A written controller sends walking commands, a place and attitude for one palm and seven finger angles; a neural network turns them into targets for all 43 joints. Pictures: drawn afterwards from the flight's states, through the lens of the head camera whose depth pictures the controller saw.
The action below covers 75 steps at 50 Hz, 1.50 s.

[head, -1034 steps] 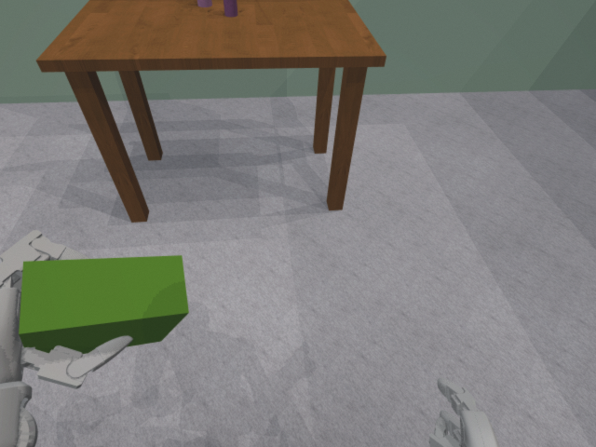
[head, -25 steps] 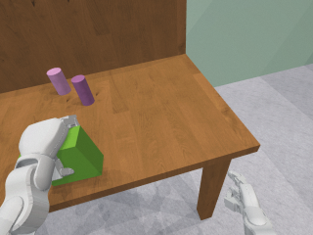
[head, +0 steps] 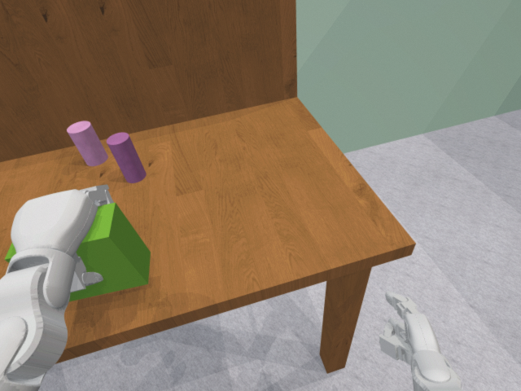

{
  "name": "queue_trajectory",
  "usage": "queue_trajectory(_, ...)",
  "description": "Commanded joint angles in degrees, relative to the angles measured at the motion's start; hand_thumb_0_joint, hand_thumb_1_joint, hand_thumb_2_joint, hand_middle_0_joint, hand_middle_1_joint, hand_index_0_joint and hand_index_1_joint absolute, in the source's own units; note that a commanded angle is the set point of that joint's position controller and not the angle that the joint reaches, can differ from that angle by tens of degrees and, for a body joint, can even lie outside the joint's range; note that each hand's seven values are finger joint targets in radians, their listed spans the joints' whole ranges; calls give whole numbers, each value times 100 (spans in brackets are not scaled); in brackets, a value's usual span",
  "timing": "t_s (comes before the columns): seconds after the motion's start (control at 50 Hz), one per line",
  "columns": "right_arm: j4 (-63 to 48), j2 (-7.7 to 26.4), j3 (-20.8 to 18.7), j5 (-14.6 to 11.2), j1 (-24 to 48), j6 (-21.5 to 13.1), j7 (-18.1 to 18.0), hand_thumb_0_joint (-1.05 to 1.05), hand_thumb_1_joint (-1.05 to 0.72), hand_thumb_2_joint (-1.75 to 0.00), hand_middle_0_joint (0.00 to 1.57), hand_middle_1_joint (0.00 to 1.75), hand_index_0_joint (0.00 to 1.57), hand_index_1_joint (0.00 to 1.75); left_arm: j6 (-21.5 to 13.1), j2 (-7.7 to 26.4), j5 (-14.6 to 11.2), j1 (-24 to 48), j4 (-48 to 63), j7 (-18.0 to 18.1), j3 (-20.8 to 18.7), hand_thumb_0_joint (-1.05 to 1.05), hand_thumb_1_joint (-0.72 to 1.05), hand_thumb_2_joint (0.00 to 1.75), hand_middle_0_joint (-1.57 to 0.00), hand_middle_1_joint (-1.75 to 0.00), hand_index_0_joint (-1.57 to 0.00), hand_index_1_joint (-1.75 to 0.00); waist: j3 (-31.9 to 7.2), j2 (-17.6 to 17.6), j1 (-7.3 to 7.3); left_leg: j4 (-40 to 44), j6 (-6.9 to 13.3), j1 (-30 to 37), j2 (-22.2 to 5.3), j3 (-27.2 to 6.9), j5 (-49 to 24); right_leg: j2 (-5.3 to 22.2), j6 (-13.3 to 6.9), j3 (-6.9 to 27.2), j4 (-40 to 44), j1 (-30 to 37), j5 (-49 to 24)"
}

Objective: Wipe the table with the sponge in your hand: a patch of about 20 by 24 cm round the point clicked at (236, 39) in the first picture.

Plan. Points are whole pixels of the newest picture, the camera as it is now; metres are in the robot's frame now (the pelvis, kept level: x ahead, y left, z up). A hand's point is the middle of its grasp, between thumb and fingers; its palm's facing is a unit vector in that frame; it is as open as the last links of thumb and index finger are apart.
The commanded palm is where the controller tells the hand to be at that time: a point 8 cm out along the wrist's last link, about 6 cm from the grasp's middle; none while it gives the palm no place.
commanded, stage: move the sponge above the wiping area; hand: left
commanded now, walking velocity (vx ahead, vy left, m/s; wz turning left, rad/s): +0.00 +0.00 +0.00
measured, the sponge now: (96, 263) +0.23 +0.30 +0.10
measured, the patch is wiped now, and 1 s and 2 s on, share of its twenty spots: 0.00 0.00 0.00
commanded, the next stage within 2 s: none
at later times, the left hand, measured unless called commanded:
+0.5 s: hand (66, 228) +0.24 +0.32 +0.17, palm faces +0.20 -0.04 -0.98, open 10.1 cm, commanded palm +0.19 +0.31 +0.22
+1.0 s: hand (61, 234) +0.24 +0.34 +0.15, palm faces +0.14 -0.05 -0.99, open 10.1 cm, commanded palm +0.19 +0.32 +0.20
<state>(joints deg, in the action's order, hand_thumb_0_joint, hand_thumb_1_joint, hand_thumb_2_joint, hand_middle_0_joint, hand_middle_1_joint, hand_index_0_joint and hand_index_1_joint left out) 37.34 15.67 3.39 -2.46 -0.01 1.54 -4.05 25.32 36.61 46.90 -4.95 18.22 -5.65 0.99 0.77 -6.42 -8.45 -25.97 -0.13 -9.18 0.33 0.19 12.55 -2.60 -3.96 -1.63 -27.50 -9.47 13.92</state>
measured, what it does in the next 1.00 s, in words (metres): stands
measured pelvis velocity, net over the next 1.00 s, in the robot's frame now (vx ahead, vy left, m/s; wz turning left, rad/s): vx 0.01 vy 0.02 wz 0.01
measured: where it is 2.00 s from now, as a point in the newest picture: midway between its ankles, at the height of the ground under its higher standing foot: outside the picture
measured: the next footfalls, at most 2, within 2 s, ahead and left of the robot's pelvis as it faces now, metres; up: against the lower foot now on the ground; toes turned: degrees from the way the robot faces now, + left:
none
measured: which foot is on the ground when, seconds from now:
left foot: down 0.00-1.00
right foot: down 0.00-1.00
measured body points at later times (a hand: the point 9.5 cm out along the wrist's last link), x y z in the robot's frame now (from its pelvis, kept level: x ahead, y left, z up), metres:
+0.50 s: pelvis +0.00 +0.01 +0.00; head -0.02 -0.03 +0.45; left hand +0.22 +0.32 +0.22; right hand +0.25 -0.17 -0.08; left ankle +0.02 +0.13 -0.74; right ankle +0.02 -0.08 -0.74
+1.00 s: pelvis +0.01 +0.02 +0.00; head -0.01 -0.02 +0.45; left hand +0.23 +0.34 +0.21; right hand +0.27 -0.15 -0.07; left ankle +0.02 +0.13 -0.74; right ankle +0.02 -0.08 -0.74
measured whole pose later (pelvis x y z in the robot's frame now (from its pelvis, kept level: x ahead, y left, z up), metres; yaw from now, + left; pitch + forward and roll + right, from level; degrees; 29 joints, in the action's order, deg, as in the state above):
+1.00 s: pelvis +0.01 +0.02 +0.00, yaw +0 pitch -3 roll +0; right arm 38.5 13.9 4.0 -2.8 0.7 1.6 -3.1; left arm 26.6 33.3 47.9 -2.7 12.1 -3.5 -1.7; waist 0.2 -6.3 -7.9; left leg -22.9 1.4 -8.3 1.7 0.1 11.3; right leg -1.4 -2.2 -1.4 -23.4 -7.9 12.2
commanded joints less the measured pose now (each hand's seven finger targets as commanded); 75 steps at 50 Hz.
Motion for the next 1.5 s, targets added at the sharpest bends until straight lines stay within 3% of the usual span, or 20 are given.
queue_trajectory(0.0, -949, 357, -142, -91, 1556, -381, -35, 0, -90, -90, 20, 30, 20, 30, 20, 1534, 30, 1717, 532, 402, -1554, 0, 10, 130, -120, -160, -120, -160, -966, 149, -28, 169, 149, 189, 171, -441, -980, 297, -91, 1185, 737, 192, -542)
queue_trajectory(0.12, -1049, 445, -133, -142, 1429, -423, -120, 0, -90, -90, 20, 30, 20, 30, 90, 846, -196, 1392, 281, -131, -673, 0, 10, 130, -120, -160, -120, -160, -714, 382, 166, 202, 215, -71, 115, -377, -459, 419, 72, 873, 754, -18, -149)
queue_trajectory(0.16, -1071, 453, -121, -129, 1333, -449, -152, 0, -90, -90, 20, 30, 20, 30, -27, 1003, -48, 1563, 325, -198, -649, 0, 10, 130, -120, -160, -120, -160, -772, 436, 198, 264, 237, -57, 142, -449, -366, 407, 94, 828, 737, -35, -29)
queue_trajectory(0.24, -1044, 397, -124, -18, 1243, -550, -190, 0, -90, -90, 20, 30, 20, 30, -426, 1810, 325, 1938, 713, -49, -1381, 0, 10, 130, -120, -160, -120, -160, -1365, 498, 73, 154, 256, 190, 192, -435, -763, 392, 46, 914, 626, 239, -247)
queue_trajectory(0.3, -999, 343, -133, 37, 1377, -633, -176, 0, -90, -90, 20, 30, 20, 30, -757, 2150, 305, 1975, 1026, 275, -1945, 0, 10, 130, -120, -160, -120, -160, -1491, 24, -109, 188, 221, 397, 208, -556, -972, 281, -111, 1115, 653, 371, -415)
queue_trajectory(0.32, -953, 316, -138, 70, 1202, -618, -177, 0, -90, -90, 20, 30, 20, 30, -796, 1829, 274, 2009, 890, 367, -1723, 0, 10, 130, -120, -160, -120, -160, -1535, -20, -58, 195, 223, 395, 182, -486, -1088, 320, -91, 850, 610, 438, -598)
queue_trajectory(0.4, -830, 348, -198, -12, 1374, -583, -45, 0, -90, -90, 20, 30, 20, 30, -573, 1553, 123, 1708, 473, 660, -1793, 0, 10, 130, -120, -160, -120, -160, -1052, -272, -135, 343, 98, 287, 117, -568, -1008, 264, -179, 1001, 722, 238, -495)
queue_trajectory(0.52, -1008, 447, -194, -77, 1345, -415, 36, 0, -90, -90, 20, 30, 20, 30, -25, 662, -194, 649, 565, 290, -995, 0, 10, 130, -120, -160, -120, -160, -979, 487, 2, 429, 149, 34, 26, -463, -939, 323, 11, 524, 606, 311, -818)
queue_trajectory(0.62, -1121, 402, -148, -65, 1342, -451, -32, 0, -90, -90, 20, 30, 20, 30, -67, 587, 118, 1210, 1114, 157, -545, 0, 10, 130, -120, -160, -120, -160, -965, 313, 113, 525, 223, 156, 30, -561, -599, 248, 9, 474, 598, 122, -422)
queue_trajectory(0.7, -998, 376, -121, 18, 1439, -479, -88, 0, -90, -90, 20, 30, 20, 30, -295, 1410, 691, 2071, 1336, 397, -1109, 0, 10, 130, -120, -160, -120, -160, -1315, 23, 8, 556, 223, 387, 63, -724, -771, 105, -119, 808, 571, 322, -378)
queue_trajectory(0.74, -903, 323, -146, 57, 1140, -490, -80, 0, -90, -90, 20, 30, 20, 30, -431, 1351, 792, 2115, 1043, 556, -1122, 0, 10, 130, -120, -160, -120, -160, -1417, -23, 15, 533, 187, 487, 86, -680, -1092, 155, -116, 643, 623, 370, -507)
queue_trajectory(0.9, -801, 406, -146, -54, 1533, -345, 37, 0, -90, -90, 20, 30, 20, 30, 87, 1048, 252, 1204, 71, 496, -1239, 0, 10, 130, -120, -160, -120, -160, -838, 109, -100, 596, 99, 185, 107, -573, -1135, 179, -161, 799, 775, 358, -751)
queue_trajectory(0.92, -866, 449, -156, -47, 1406, -284, 46, 0, -90, -90, 20, 30, 20, 30, 156, 787, 163, 1073, 165, 362, -951, 0, 10, 130, -120, -160, -120, -160, -988, 198, -38, 573, 130, 126, 89, -493, -1172, 243, -84, 532, 706, 488, -930)
queue_trajectory(1.0, -987, 422, -103, -120, 1546, -261, 50, 0, -90, -90, 20, 30, 20, 30, 252, 847, 183, 805, 284, 38, -884, 0, 10, 130, -120, -160, -120, -160, -898, 343, 46, 503, 184, 115, 111, -534, -1062, 200, -54, 676, 690, 310, -849)
queue_trajectory(1.02, -1041, 461, -127, -88, 1363, -257, 29, 0, -90, -90, 20, 30, 20, 30, 192, 704, 184, 860, 424, -55, -645, 0, 10, 130, -120, -160, -120, -160, -1029, 337, 106, 457, 231, 127, 105, -476, -1025, 254, -4, 504, 661, 368, -887)
queue_trajectory(1.12, -1063, 414, -155, 37, 1082, -420, -94, 0, -90, -90, 20, 30, 20, 30, -538, 1473, 405, 1191, 919, 63, -1317, 0, 10, 130, -120, -160, -120, -160, -1494, 393, 65, 240, 325, 447, 166, -519, -1249, 241, -25, 595, 625, 473, -975)
queue_trajectory(1.2, -862, 430, -215, 41, 987, -523, -167, 0, -90, -90, 20, 30, 20, 30, -1007, 1958, 432, 1348, 616, 478, -2000, 0, 10, 130, -120, -160, -120, -160, -1162, 43, 13, 246, 249, 555, 163, -608, -1167, 156, -144, 953, 847, 226, -742)
queue_trajectory(1.3, -732, 449, -261, -21, 1042, -499, -109, 0, -90, -90, 20, 30, 20, 30, -888, 1560, 186, 1143, -4, 693, -1869, 0, 10, 130, -120, -160, -120, -160, -826, -265, 33, 322, 157, 382, 150, -565, -1158, 193, -162, 869, 885, 206, -779)
queue_trajectory(1.42, -881, 532, -265, -32, 999, -443, -60, 0, -90, -90, 20, 30, 20, 30, -570, 951, 10, 599, -74, 264, -1138, 0, 10, 130, -120, -160, -120, -160, -961, 231, 148, 315, 221, 125, 114, -484, -1077, 290, -15, 511, 709, 331, -1012)
queue_trajectory(1.48, -953, 507, -271, -23, 880, -440, -67, 0, -90, -90, 20, 30, 20, 30, -716, 1122, 96, 471, 218, 150, -1209, 0, 10, 130, -120, -160, -120, -160, -1119, 485, 169, 289, 263, 186, 134, -551, -1163, 310, 55, 522, 648, 360, -1129)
